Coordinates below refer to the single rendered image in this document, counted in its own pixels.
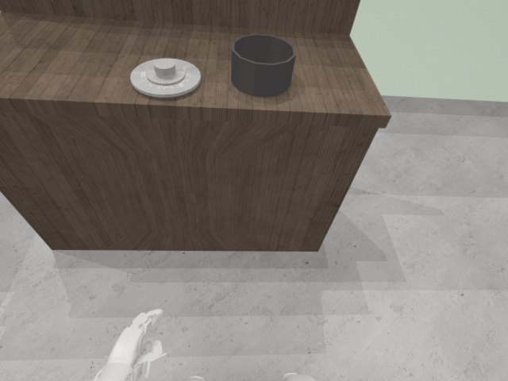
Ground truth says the lid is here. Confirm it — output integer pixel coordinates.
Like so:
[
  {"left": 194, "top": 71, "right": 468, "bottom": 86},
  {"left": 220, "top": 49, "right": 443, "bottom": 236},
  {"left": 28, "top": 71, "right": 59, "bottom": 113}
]
[{"left": 130, "top": 58, "right": 201, "bottom": 98}]

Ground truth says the pot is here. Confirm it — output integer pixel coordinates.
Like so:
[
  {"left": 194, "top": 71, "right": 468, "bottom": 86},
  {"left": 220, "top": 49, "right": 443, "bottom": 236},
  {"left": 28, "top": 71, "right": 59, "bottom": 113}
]
[{"left": 231, "top": 34, "right": 296, "bottom": 97}]

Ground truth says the left robot forearm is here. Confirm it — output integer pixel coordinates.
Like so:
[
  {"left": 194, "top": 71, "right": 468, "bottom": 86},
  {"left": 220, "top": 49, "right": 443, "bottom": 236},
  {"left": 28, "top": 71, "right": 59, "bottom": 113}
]
[{"left": 92, "top": 362, "right": 134, "bottom": 381}]

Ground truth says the knob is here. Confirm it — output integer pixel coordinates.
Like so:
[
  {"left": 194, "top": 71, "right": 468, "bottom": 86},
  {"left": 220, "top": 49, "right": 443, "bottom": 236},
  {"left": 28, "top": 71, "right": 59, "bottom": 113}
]
[{"left": 154, "top": 59, "right": 175, "bottom": 76}]

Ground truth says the table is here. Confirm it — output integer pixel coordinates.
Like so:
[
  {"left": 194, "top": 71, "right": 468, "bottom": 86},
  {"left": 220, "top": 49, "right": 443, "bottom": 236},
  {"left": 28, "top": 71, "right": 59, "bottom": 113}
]
[{"left": 0, "top": 0, "right": 391, "bottom": 252}]

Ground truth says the robot left hand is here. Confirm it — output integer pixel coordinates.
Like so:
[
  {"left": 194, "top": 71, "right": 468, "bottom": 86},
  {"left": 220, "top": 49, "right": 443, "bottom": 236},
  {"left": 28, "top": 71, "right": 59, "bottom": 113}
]
[{"left": 107, "top": 309, "right": 166, "bottom": 381}]

